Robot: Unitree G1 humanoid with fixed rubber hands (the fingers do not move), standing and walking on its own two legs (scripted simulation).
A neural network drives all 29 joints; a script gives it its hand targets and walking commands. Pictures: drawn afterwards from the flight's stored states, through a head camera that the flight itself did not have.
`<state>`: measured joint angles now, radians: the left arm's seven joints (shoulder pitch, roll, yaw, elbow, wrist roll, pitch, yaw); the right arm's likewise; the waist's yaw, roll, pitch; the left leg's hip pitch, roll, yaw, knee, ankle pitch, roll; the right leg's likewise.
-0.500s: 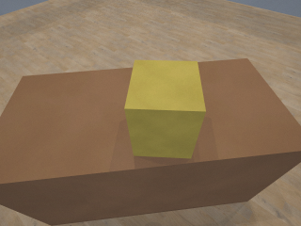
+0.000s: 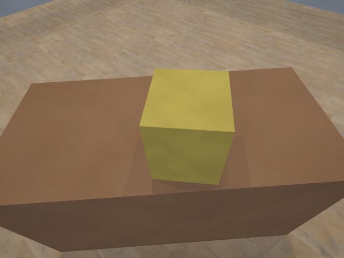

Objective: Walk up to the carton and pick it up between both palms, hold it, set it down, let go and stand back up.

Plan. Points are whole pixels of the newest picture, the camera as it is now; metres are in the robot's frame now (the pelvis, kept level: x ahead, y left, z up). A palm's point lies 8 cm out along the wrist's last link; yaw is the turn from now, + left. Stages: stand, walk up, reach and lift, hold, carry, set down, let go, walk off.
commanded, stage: walk up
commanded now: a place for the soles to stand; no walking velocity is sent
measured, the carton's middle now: (187, 128) +0.44 -0.01 +0.01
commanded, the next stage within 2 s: reach and lift in 1.38 s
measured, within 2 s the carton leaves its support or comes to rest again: neither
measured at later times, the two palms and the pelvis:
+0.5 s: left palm out of the picture +0.05 +0.27 -0.13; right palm out of the picture +0.04 -0.30 -0.13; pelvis +0.00 -0.01 +0.00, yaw +0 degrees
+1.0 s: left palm out of the picture +0.06 +0.28 -0.13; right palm out of the picture +0.07 -0.30 -0.13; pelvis +0.02 -0.01 -0.01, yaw +2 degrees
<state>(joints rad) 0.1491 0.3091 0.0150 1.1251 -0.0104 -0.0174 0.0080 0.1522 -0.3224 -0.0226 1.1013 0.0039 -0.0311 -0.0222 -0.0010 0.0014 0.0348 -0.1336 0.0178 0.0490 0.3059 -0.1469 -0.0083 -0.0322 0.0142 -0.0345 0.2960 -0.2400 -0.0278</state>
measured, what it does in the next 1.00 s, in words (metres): stands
